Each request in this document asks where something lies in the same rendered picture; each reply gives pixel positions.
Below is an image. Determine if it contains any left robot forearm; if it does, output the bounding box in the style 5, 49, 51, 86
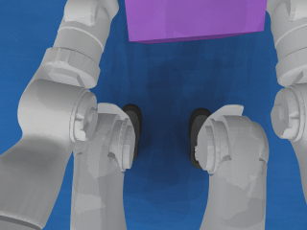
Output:
17, 0, 119, 125

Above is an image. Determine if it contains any carton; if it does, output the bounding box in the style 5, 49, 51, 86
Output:
125, 0, 268, 44

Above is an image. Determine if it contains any robot left foot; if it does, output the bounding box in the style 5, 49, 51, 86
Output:
122, 103, 143, 162

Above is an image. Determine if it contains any robot left shin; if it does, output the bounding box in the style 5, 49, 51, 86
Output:
73, 103, 132, 158

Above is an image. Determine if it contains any right robot forearm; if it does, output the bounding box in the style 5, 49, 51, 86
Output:
266, 0, 307, 87

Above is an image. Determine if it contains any left robot upper arm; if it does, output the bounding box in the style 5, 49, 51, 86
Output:
0, 79, 98, 230

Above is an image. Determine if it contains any right robot upper arm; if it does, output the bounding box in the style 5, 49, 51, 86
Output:
271, 82, 307, 204

